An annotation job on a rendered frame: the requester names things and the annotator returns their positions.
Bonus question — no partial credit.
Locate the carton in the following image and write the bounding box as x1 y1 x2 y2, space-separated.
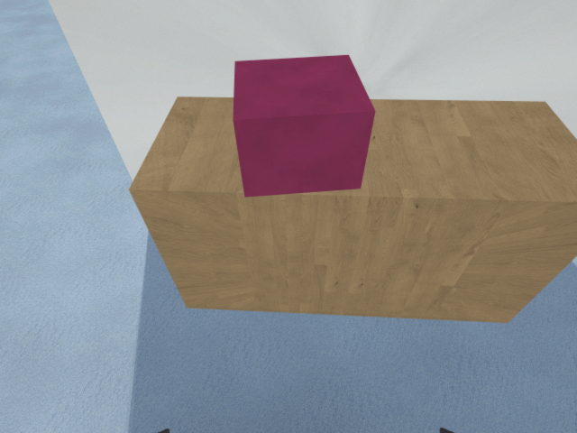
233 55 375 198

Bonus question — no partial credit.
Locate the pedestal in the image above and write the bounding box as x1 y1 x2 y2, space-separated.
129 97 577 323

